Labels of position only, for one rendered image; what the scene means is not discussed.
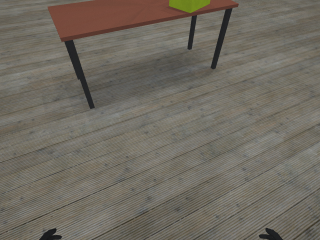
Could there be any right robot hand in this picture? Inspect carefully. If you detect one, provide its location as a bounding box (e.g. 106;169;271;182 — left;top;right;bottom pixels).
259;228;283;240

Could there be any left robot hand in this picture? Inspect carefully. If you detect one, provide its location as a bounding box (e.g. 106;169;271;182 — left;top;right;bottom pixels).
39;228;62;240

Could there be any table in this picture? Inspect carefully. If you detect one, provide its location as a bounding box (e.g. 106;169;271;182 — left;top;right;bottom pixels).
47;0;239;109

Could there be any carton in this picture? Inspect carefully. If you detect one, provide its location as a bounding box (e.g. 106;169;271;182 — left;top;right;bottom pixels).
169;0;211;13

